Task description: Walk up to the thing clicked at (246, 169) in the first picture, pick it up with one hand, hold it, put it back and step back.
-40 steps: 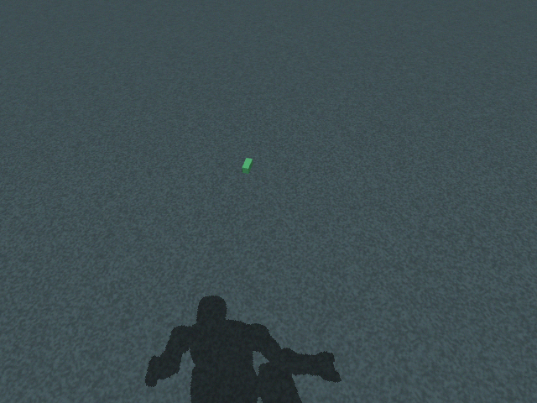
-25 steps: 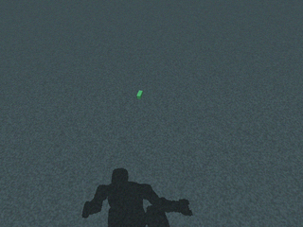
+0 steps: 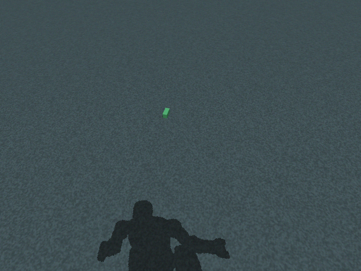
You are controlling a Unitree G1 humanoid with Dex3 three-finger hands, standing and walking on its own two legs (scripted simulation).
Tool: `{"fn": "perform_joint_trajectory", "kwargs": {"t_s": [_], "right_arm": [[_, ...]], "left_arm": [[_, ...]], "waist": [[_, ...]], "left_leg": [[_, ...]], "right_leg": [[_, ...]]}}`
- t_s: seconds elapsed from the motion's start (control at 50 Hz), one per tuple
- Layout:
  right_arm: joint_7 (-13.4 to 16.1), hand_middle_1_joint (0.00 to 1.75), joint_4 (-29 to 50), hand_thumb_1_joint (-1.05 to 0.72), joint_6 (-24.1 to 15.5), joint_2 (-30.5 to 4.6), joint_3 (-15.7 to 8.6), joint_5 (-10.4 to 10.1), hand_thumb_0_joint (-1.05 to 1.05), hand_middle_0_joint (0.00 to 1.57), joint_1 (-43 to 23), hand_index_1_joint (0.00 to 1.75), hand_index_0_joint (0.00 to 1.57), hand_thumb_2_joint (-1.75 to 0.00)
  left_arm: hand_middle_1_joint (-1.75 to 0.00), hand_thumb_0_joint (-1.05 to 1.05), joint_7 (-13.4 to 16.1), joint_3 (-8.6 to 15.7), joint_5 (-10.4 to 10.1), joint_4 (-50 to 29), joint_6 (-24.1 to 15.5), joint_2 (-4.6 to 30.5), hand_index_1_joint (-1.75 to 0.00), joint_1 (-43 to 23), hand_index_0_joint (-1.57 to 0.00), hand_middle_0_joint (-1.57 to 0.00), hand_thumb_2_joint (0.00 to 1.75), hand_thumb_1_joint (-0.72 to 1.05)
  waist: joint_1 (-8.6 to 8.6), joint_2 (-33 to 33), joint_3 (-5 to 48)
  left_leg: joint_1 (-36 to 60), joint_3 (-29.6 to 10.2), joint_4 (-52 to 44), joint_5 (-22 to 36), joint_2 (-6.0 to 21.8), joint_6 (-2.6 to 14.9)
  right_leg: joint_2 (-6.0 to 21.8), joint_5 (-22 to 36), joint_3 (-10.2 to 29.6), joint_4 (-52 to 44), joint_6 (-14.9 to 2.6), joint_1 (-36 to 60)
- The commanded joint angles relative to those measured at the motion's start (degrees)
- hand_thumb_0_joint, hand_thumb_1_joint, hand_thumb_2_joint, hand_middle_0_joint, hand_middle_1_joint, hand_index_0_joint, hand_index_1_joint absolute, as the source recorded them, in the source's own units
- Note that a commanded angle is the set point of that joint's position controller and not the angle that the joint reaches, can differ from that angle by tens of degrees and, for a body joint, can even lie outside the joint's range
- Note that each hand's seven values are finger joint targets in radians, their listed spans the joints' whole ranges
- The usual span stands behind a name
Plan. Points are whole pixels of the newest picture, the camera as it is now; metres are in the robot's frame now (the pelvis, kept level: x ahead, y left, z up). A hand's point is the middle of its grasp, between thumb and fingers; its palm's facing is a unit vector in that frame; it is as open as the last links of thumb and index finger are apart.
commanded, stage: stand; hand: left
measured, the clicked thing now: (166, 113) +1.34 +0.11 -0.76
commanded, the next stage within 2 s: walk up in 0.32 s
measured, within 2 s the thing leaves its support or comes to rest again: neither
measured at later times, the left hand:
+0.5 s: hand out of the picture +0.08 +0.30 -0.14, palm faces +0.21 -0.92 -0.32, open 7.4 cm
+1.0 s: hand (58, 255) +0.19 +0.34 -0.16, palm faces +0.42 -0.87 -0.27, open 7.4 cm
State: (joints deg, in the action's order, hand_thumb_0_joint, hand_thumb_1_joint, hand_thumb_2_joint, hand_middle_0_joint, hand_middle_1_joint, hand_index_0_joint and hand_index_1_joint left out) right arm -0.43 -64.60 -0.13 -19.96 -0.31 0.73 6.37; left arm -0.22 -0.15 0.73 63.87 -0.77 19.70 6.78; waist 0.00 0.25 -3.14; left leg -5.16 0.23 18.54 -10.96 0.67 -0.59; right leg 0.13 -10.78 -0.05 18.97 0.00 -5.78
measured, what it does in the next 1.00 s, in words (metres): walks ahead, turning left: left foot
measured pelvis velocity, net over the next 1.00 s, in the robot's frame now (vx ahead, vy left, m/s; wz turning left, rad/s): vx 0.22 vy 0.03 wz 0.50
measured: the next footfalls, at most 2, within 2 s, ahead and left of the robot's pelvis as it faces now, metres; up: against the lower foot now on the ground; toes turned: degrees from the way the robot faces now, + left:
left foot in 0.62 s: +0.15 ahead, +0.18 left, +0.00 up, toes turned +24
right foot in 1.12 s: +0.53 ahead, -0.05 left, +0.00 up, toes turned +32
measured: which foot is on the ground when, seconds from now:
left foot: down 0.00-0.38, up 0.40-0.60, down 0.62-1.00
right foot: down 0.00-0.62, up 0.64-1.00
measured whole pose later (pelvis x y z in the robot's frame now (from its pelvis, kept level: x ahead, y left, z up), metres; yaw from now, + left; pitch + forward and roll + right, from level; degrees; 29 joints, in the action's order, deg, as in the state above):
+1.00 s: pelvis +0.22 +0.03 -0.01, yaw +29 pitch -2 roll +1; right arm 0.6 -52.1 -6.1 -23.8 -1.6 0.9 22.4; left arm -9.2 6.0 3.6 45.8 4.1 28.1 10.3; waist -0.9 -8.6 -0.8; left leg -6.6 -5.2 25.6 -17.9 0.2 -1.1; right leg 7.3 -12.2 6.6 50.9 2.6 -34.7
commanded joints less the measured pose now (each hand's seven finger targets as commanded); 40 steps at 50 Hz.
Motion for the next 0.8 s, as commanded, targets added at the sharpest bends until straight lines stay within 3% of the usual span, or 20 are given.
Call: {"fn": "perform_joint_trajectory", "kwargs": {"t_s": [0.0,0.28,0.3,0.32,0.34,0.36,0.38,0.4,0.42,0.46,0.52,0.56,0.58,0.6,0.62,0.64,0.66,0.68,0.72,0.78], "right_arm": [[0.91,0.3,3.58,-0.9,-1.54,-12.03,-2.04,-0.26,0.0,0.2,-2.01,0.3,0.2,-0.9],[0.93,0.3,3.66,-0.9,-1.55,-11.9,-1.92,-0.22,0.0,0.2,-1.56,0.3,0.2,-0.9],[-0.18,0.3,6.49,-0.9,-2.59,-20.61,-6.15,-1.3,0.0,0.2,5.45,0.3,0.2,-0.9],[-0.57,0.3,7.64,-0.9,-2.83,-20.9,-6.11,-0.81,0.0,0.2,2.09,0.3,0.2,-0.9],[-0.75,0.3,10.7,-0.9,-3.29,-19.92,-6.18,-0.3,0.0,0.2,-4.22,0.3,0.2,-0.9],[-0.98,0.3,14.46,-0.9,-3.46,-16.58,-5.64,0.14,0.0,0.2,-9.87,0.3,0.2,-0.9],[-0.78,0.3,15.24,-0.9,-3.58,-13.75,-5.34,0.52,0.0,0.2,-8.82,0.3,0.2,-0.9],[-0.83,0.3,14.91,-0.9,-3.69,-16.22,-5.91,0.5,0.0,0.2,-7.53,0.3,0.2,-0.9],[-1.71,0.3,13.52,-0.9,-3.72,-17.17,-6.23,0.53,0.0,0.2,-2.97,0.3,0.2,-0.9],[-3.15,0.3,12.93,-0.9,-3.0,-18.53,-7.14,-0.02,0.0,0.2,3.42,0.3,0.2,-0.9],[-3.55,0.3,12.24,-0.9,-2.79,-17.37,-7.35,-0.45,0.0,0.2,9.97,0.3,0.2,-0.9],[-2.01,0.3,9.36,-0.9,-3.05,-17.19,-8.51,-0.04,0.0,0.2,19.89,0.3,0.2,-0.9],[-0.74,0.3,7.32,-0.9,-3.14,-20.0,-9.9,0.59,0.0,0.2,27.66,0.3,0.2,-0.9],[0.56,0.3,7.34,-0.9,-2.84,-24.66,-11.06,1.16,0.0,0.2,32.48,0.3,0.2,-0.9],[1.47,0.3,10.84,-0.9,-3.11,-28.76,-11.14,0.82,0.0,0.2,28.15,0.3,0.2,-0.9],[1.71,0.3,14.74,-0.9,-3.66,-31.47,-10.86,-1.4,0.0,0.2,18.25,0.3,0.2,-0.9],[2.14,0.3,16.8,-0.9,-4.4,-29.08,-9.66,-1.66,0.0,0.2,11.35,0.3,0.2,-0.9],[2.43,0.3,17.33,-0.9,-5.18,-26.69,-8.33,-1.24,0.0,0.2,8.99,0.3,0.2,-0.9],[2.91,0.3,16.9,-0.9,-6.31,-24.45,-7.4,-0.68,0.0,0.2,10.0,0.3,0.2,-0.9],[2.78,0.3,16.2,-0.9,-7.34,-24.55,-7.22,-0.61,0.0,0.2,10.2,0.3,0.2,-0.9]], "left_arm": [[-0.3,0.0,0.94,2.1,-0.35,-3.83,-1.24,12.2,-0.3,-2.25,-0.2,-0.2,0.9,0.9],[-0.3,0.0,0.89,2.13,-0.31,-3.6,-1.12,12.3,-0.3,-2.14,-0.2,-0.2,0.9,0.9],[-0.3,0.0,-1.53,8.92,1.96,-10.33,-1.39,20.97,-0.3,-4.43,-0.2,-0.2,0.9,0.9],[-0.3,0.0,-2.46,9.06,2.75,-10.96,-1.14,20.68,-0.3,-3.97,-0.2,-0.2,0.9,0.9],[-0.3,0.0,-3.26,9.34,2.57,-11.71,-1.17,20.13,-0.3,1.68,-0.2,-0.2,0.9,0.9],[-0.3,0.0,-3.46,10.06,2.08,-10.93,-1.09,20.85,-0.3,7.75,-0.2,-0.2,0.9,0.9],[-0.3,0.0,-3.24,10.73,1.94,-12.35,-1.09,22.23,-0.3,5.06,-0.2,-0.2,0.9,0.9],[-0.3,0.0,-3.57,11.02,1.76,-14.79,-0.81,21.93,-0.3,1.41,-0.2,-0.2,0.9,0.9],[-0.3,0.0,-3.94,10.69,2.38,-16.75,-0.98,20.48,-0.3,-2.04,-0.2,-0.2,0.9,0.9],[-0.3,0.0,-4.59,10.74,3.04,-19.39,-1.09,19.87,-0.3,-7.42,-0.2,-0.2,0.9,0.9],[-0.3,0.0,-5.55,10.99,3.16,-21.77,-0.23,19.33,-0.3,-10.15,-0.2,-0.2,0.9,0.9],[-0.3,0.0,-5.51,10.77,3.37,-22.8,0.52,17.59,-0.3,-11.01,-0.2,-0.2,0.9,0.9],[-0.3,0.0,-5.64,9.82,3.82,-23.83,1.15,14.45,-0.3,-10.33,-0.2,-0.2,0.9,0.9],[-0.3,0.0,-6.4,8.17,3.73,-25.28,1.42,10.18,-0.3,-9.89,-0.2,-0.2,0.9,0.9],[-0.3,0.0,-7.0,7.17,3.28,-27.37,1.48,9.61,-0.3,-11.06,-0.2,-0.2,0.9,0.9],[-0.3,0.0,-7.29,7.65,3.07,-27.29,1.58,15.72,-0.3,-7.89,-0.2,-0.2,0.9,0.9],[-0.3,0.0,-7.35,8.01,2.52,-24.84,1.7,19.15,-0.3,-4.37,-0.2,-0.2,0.9,0.9],[-0.3,0.0,-7.39,8.23,1.85,-22.3,2.03,19.37,-0.3,-0.67,-0.2,-0.2,0.9,0.9],[-0.3,0.0,-7.29,8.82,2.1,-21.16,2.5,20.03,-0.3,-0.25,-0.2,-0.2,0.9,0.9],[-0.3,0.0,-8.01,8.45,2.48,-22.26,2.99,19.14,-0.3,0.46,-0.2,-0.2,0.9,0.9]], "waist": [[0.04,-0.32,4.2],[0.04,-0.08,3.99],[-1.45,-4.86,6.82],[-3.07,-3.68,0.97],[-7.42,-2.69,0.33],[-11.66,-7.74,-0.57],[-10.94,-17.81,-0.03],[-9.62,-11.83,-0.67],[-6.68,-7.98,0.06],[-2.63,-10.51,-0.4],[-0.12,-10.54,0.6],[4.67,-2.78,4.59],[8.23,6.7,6.86],[10.38,18.14,4.27],[7.54,16.61,2.53],[2.51,8.03,1.14],[-1.56,2.17,-1.63],[-3.83,-0.17,-1.31],[-3.09,1.31,-0.7],[-3.39,3.14,-2.13]], "left_leg": [[0.31,-5.1,-2.3,8.44,6.65,1.84],[-0.3,-5.24,-2.75,7.97,6.65,1.8],[-12.87,-15.39,0.41,-18.83,6.75,5.88],[-23.79,-17.13,-0.62,-25.27,6.16,5.24],[-30.39,-11.64,3.26,-21.83,3.68,3.38],[-42.92,0.35,12.68,-13.74,-2.13,-0.66],[-46.6,3.39,28.05,-14.48,0.23,1.24],[-41.29,1.92,30.69,-15.7,4.37,0.27],[-35.89,1.39,32.3,-14.95,4.83,0.82],[-29.3,1.61,28.58,-12.29,7.41,1.05],[-14.26,8.23,20.45,-5.06,4.32,0.86],[3.37,10.96,14.8,-1.95,0.08,1.11],[13.95,7.47,14.06,-8.81,-0.99,3.13],[17.59,-10.14,3.45,-25.63,6.73,5.57],[10.99,-41.77,-11.48,-44.29,19.59,8.38],[-1.31,-55.57,-20.96,-53.43,25.99,14.12],[-3.63,-48.77,-18.44,-47.14,25.46,14.75],[-3.74,-36.44,-12.6,-36.24,21.83,12.92],[-9.1,-25.14,-10.1,-27.27,15.18,10.65],[-11.43,-19.79,-9.62,-23.67,12.16,10.41]], "right_leg": [[7.15,9.47,5.6,-3.13,-1.52,0.23],[7.18,8.95,5.55,-2.97,-1.51,0.39],[5.08,-22.12,0.43,6.83,-3.68,7.39],[6.27,-30.04,3.87,7.33,-4.99,7.46],[10.07,-31.91,6.91,2.74,-7.19,11.08],[16.63,-35.43,11.09,-8.04,-9.91,21.66],[26.61,-31.13,18.15,-13.43,-13.05,20.69],[28.83,-28.26,17.94,-13.57,-14.61,13.09],[26.74,-29.62,15.16,-13.6,-14.39,9.04],[22.65,-30.25,6.09,-12.98,-11.88,4.39],[15.63,-25.16,-6.88,-6.43,-8.62,-4.01],[11.37,-23.76,-11.78,10.16,-7.82,-13.5],[7.5,-19.27,-13.62,27.01,-7.02,-21.74],[1.49,-25.05,-11.66,44.82,-5.25,-34.69],[-1.09,-23.11,-2.36,54.67,-3.58,-43.16],[2.84,-18.03,7.47,56.11,-3.13,-37.76],[5.44,-17.18,8.86,55.42,-1.7,-35.82],[7.37,-13.98,8.81,52.73,-0.76,-34.25],[7.82,-9.77,8.08,46.5,0.69,-28.1],[6.88,-3.83,6.78,43.89,2.02,-28.68]]}}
